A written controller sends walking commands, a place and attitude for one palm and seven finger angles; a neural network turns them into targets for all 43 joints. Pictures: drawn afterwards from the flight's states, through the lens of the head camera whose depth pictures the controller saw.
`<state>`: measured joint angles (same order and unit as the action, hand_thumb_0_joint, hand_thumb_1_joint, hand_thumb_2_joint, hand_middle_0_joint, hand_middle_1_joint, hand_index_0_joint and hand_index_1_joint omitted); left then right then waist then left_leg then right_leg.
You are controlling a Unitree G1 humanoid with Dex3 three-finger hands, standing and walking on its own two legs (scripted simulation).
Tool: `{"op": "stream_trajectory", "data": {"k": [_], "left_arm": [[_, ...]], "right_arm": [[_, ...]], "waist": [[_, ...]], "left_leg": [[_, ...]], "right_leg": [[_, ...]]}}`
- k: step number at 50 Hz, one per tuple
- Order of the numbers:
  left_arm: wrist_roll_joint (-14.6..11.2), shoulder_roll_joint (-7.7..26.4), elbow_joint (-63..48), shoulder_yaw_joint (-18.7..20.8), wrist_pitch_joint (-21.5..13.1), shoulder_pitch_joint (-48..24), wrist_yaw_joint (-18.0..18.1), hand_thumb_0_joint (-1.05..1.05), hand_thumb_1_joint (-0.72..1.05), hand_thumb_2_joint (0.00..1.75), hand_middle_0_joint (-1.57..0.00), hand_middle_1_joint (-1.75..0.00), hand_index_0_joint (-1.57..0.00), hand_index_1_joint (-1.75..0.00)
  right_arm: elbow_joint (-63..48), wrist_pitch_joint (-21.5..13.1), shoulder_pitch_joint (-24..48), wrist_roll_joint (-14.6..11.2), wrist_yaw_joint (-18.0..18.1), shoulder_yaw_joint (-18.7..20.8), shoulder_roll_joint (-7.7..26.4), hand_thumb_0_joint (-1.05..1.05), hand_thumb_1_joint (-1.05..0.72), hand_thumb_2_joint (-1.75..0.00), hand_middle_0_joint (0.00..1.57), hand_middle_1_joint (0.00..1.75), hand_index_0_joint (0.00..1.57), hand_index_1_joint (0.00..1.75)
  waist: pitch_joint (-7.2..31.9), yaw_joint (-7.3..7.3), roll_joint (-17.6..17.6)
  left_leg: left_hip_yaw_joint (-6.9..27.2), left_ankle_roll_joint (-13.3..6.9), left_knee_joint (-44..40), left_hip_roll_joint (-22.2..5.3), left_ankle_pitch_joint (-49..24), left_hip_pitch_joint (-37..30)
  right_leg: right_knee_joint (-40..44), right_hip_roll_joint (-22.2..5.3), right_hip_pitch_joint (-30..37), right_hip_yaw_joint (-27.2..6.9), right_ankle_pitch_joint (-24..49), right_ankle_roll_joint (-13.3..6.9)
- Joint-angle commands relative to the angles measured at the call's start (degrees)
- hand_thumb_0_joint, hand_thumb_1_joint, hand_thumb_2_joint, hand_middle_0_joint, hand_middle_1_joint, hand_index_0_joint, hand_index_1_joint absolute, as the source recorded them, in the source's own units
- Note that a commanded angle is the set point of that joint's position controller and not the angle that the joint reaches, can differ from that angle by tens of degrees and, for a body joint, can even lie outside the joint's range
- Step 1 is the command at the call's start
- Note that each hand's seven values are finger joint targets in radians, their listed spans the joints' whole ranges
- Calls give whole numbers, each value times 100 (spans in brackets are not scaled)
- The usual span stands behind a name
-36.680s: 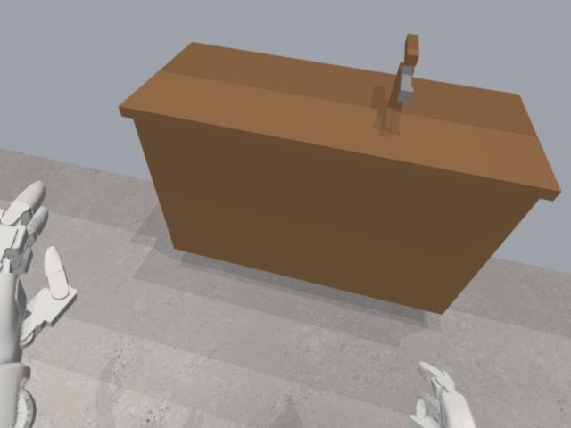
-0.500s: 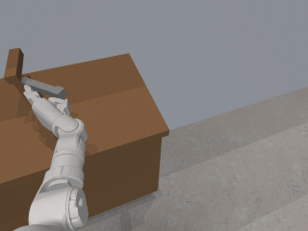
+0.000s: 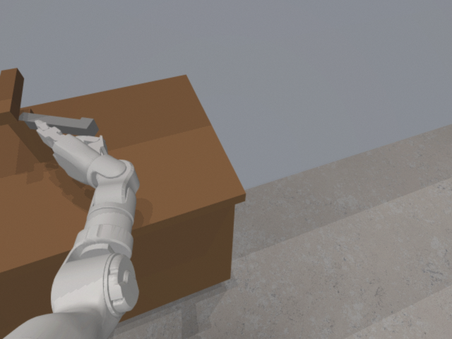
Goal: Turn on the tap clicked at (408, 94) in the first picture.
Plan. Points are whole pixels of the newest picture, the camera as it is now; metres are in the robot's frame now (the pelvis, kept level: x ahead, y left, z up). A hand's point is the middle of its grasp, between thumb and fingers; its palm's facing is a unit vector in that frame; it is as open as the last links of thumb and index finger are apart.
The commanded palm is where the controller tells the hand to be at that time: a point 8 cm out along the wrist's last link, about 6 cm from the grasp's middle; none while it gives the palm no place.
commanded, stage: push the lever round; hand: left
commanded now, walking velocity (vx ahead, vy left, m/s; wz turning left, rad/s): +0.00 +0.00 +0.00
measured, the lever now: (87, 128) +0.48 +0.26 +0.11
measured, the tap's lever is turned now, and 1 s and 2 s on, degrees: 59 86 86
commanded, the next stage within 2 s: lift the hand up off the lever in 0.72 s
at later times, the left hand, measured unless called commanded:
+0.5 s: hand (109, 135) +0.47 +0.22 +0.10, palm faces +0.84 -0.52 -0.11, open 8.2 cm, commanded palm +0.42 +0.23 +0.11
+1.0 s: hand (113, 127) +0.49 +0.22 +0.10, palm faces +0.84 -0.53 -0.11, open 8.4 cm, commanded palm +0.44 +0.23 +0.12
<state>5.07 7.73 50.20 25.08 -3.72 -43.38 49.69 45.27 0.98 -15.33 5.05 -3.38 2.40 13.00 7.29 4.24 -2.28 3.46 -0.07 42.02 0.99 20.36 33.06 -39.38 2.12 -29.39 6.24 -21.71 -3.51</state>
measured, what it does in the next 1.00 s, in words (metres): stands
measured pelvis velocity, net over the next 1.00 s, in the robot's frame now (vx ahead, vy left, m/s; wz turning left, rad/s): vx -0.01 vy -0.01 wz -0.02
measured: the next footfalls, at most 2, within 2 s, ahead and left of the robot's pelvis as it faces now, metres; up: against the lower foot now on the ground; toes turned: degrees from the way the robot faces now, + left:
none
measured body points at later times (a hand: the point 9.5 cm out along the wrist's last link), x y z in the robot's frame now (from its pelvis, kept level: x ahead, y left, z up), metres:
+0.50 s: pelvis +0.00 -0.01 +0.00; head +0.05 -0.01 +0.44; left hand +0.42 +0.24 +0.11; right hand +0.04 -0.27 -0.14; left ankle +0.00 +0.12 -0.71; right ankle -0.03 -0.08 -0.71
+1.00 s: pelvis -0.01 -0.01 +0.00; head +0.05 -0.01 +0.44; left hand +0.44 +0.24 +0.11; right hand -0.01 -0.27 -0.14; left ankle +0.00 +0.12 -0.71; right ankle -0.03 -0.08 -0.71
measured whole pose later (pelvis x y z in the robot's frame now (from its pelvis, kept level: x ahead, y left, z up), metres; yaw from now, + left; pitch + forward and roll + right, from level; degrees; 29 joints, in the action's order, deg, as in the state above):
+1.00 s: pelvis -0.01 -0.01 +0.00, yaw -1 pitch +15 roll -1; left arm 9.1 15.2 63.8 32.6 -6.4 -53.4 51.3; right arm 45.4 0.7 -20.3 6.4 -4.3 2.1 13.8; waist 8.5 8.7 -2.4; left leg 3.0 0.4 43.3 -0.3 20.1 38.2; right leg -40.4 3.4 -34.8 5.8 -20.9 -4.2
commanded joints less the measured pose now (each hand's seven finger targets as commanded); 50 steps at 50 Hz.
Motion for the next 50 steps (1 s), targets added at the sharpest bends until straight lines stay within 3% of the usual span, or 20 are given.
{"op": "stream_trajectory", "data": {"k": [1,3,7,11,14,15,16,17,20,25,30,31,34,36,40,43,45,46,50], "left_arm": [[294,1051,-989,-195,-233,-2632,41,0,90,90,-15,-15,-15,-15],[302,945,-1037,-310,-233,-2716,32,0,90,90,-15,-15,-15,-15],[360,1075,-888,-254,-254,-2889,27,0,90,90,-15,-15,-15,-15],[401,1223,-853,-163,-312,-3023,30,0,90,90,-15,-15,-15,-15],[431,1153,-804,-273,-376,-3178,20,0,90,90,-15,-15,-15,-15],[451,1224,-772,-232,-391,-3262,35,0,90,90,-15,-15,-15,-15],[471,1317,-726,-138,-400,-3188,36,0,90,90,-15,-15,-15,-15],[466,1144,-705,-320,-410,-3355,30,0,90,90,-15,-15,-15,-15],[502,1485,-534,-91,-419,-3477,60,0,90,90,-15,-15,-15,-15],[543,1478,-539,-114,-514,-3602,73,0,90,90,-15,-15,-15,-15],[623,1573,-147,-116,-485,-3816,97,0,90,90,-15,-15,-15,-15],[627,1759,-112,36,-506,-3851,103,0,90,90,-15,-15,-15,-15],[617,1818,-44,22,-549,-4012,105,0,90,90,-15,-15,-15,-15],[660,1995,30,135,-562,-4122,107,0,90,90,-15,-15,-15,-15],[751,2171,309,177,-507,-4168,115,0,90,90,-15,-15,-15,-15],[754,2390,154,329,-558,-4214,107,0,90,90,-15,-15,-15,-15],[719,2331,93,364,-573,-4016,95,0,90,90,-15,-15,-15,-15],[710,2451,32,477,-606,-3936,92,0,90,90,-15,-15,-15,-15],[705,2449,-110,468,-626,-3867,62,0,90,90,-15,-15,-15,-15]], "right_arm": [[-417,-118,-204,-4,42,254,808,0,-90,-90,20,30,20,30],[-469,-113,-201,-7,22,240,787,0,-90,-90,20,30,20,30],[-442,-95,-242,-8,28,234,802,0,-90,-90,20,30,20,30],[-411,-97,-281,7,50,243,811,0,-90,-90,20,30,20,30],[-426,-111,-296,18,30,238,797,0,-90,-90,20,30,20,30],[-403,-114,-340,24,32,235,811,0,-90,-90,20,30,20,30],[-379,-101,-323,26,36,257,813,0,-90,-90,20,30,20,30],[-390,-114,-333,33,21,228,801,0,-90,-90,20,30,20,30],[-377,-104,-407,34,45,232,835,0,-90,-90,20,30,20,30],[-359,-107,-493,66,19,244,830,0,-90,-90,20,30,20,30],[-330,-128,-560,79,0,217,865,0,-90,-90,20,30,20,30],[-288,-122,-577,74,11,232,888,0,-90,-90,20,30,20,30],[-305,-147,-646,81,18,218,888,0,-90,-90,20,30,20,30],[-243,-144,-685,102,21,217,909,0,-90,-90,20,30,20,30],[-276,-158,-790,112,-1,186,931,0,-90,-90,20,30,20,30],[-324,-149,-866,109,0,200,933,0,-90,-90,20,30,20,30],[-360,-165,-903,111,-23,211,909,0,-90,-90,20,30,20,30],[-345,-153,-909,116,-21,217,924,0,-90,-90,20,30,20,30],[-393,-162,-910,92,-24,231,920,0,-90,-90,20,30,20,30]], "waist": [[1893,156,165],[1942,183,117],[1796,239,190],[1854,255,153],[1892,290,60],[1921,309,165],[1878,276,-28],[1870,349,11],[1950,370,120],[2196,378,-41],[1868,474,96],[1817,471,72],[1969,532,145],[1972,542,-49],[2035,573,-60],[2263,520,-102],[2413,441,-102],[2428,397,-213],[2310,411,8]], "left_leg": [[-34,-53,-194,-17,-2240,-1138],[-80,-83,-177,-3,-2203,-1123],[-77,-115,-204,-5,-2053,-1022],[-80,-139,-187,3,-1992,-985],[-88,-142,-173,14,-1924,-978],[-77,-152,-155,14,-1931,-960],[-71,-144,-164,5,-1925,-981],[-81,-155,-161,20,-1874,-973],[-99,-186,-137,20,-1760,-811],[-85,-169,-83,11,-1947,-956],[-85,-210,-125,12,-1579,-658],[-40,-209,-153,-1,-1529,-645],[-76,-235,-116,15,-1435,-559],[-56,-228,-108,1,-1469,-597],[-96,-245,-78,6,-1410,-444],[-87,-247,-83,-2,-1508,-483],[-118,-236,-63,-7,-1703,-597],[-106,-234,-67,-7,-1772,-626],[-148,-253,-119,-17,-1688,-538]], "right_leg": [[439,-170,789,-257,2305,269],[437,-187,812,-282,2388,292],[471,-197,771,-290,2318,300],[476,-208,808,-319,2372,316],[463,-204,740,-330,2305,322],[457,-209,774,-321,2340,324],[466,-198,710,-325,2237,301],[457,-199,654,-320,2206,317],[466,-224,745,-366,2268,349],[395,-193,710,-350,2365,337],[464,-185,528,-372,2036,357],[474,-175,500,-353,1884,328],[470,-177,531,-406,1922,376],[445,-169,443,-396,1880,355],[439,-180,449,-427,1908,383],[413,-179,626,-440,2068,389],[395,-161,755,-427,2342,403],[383,-158,795,-435,2378,383],[438,-161,945,-450,2443,424]]}}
